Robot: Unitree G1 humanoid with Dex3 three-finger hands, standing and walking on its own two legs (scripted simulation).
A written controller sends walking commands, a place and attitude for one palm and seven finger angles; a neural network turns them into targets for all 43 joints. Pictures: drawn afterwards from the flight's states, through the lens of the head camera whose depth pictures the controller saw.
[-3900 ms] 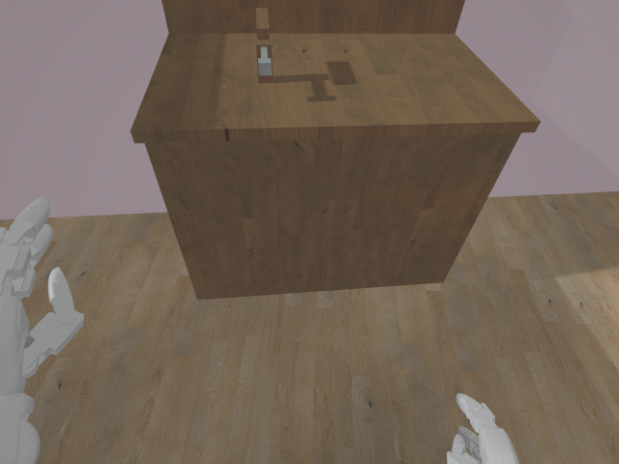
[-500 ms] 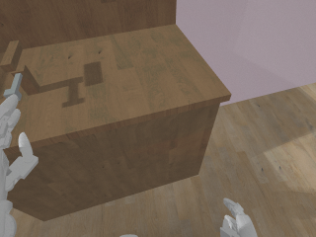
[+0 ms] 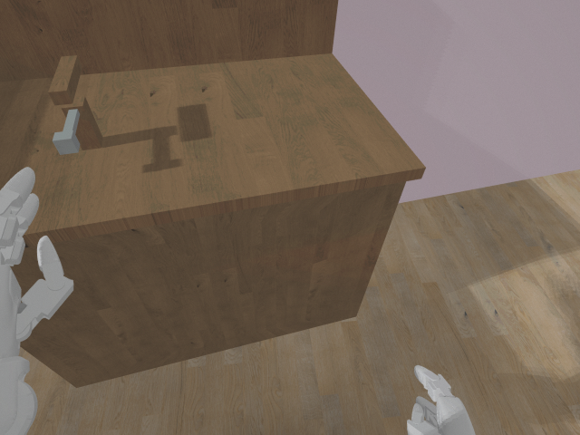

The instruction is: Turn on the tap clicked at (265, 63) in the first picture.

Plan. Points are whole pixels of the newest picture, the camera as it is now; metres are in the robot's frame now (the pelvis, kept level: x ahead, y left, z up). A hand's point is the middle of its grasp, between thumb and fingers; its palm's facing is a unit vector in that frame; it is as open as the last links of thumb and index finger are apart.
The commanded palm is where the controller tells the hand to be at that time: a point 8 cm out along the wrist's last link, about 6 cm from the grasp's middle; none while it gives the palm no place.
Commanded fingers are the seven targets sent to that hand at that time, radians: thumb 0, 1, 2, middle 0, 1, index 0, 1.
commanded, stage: come to a stop and stand still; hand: left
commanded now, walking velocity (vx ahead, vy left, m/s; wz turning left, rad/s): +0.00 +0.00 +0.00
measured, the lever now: (66, 142) +0.50 +0.42 +0.12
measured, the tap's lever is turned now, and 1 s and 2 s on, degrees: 0 0 0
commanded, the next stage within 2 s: look again from close up in 0.48 s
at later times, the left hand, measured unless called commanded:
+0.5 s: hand (55, 329) +0.17 +0.24 +0.16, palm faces +0.41 -0.83 -0.38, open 7.4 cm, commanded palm +0.12 +0.28 +0.18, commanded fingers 0.00 0.90 0.90 -0.20 -0.30 -0.20 -0.30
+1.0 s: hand (44, 286) +0.22 +0.28 +0.16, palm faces +0.39 -0.85 -0.36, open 7.4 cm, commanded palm +0.16 +0.30 +0.18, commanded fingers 0.00 0.90 0.90 -0.20 -0.30 -0.20 -0.30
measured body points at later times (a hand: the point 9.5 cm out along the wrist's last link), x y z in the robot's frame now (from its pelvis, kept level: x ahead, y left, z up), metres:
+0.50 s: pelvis -0.04 +0.00 +0.00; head -0.04 +0.01 +0.45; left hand +0.14 +0.28 +0.18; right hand +0.11 -0.23 -0.09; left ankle +0.03 +0.11 -0.73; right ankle +0.02 -0.11 -0.73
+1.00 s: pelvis -0.01 +0.03 +0.00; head +0.01 +0.06 +0.45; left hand +0.19 +0.32 +0.17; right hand +0.14 -0.19 -0.07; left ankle +0.04 +0.11 -0.73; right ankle +0.02 -0.11 -0.73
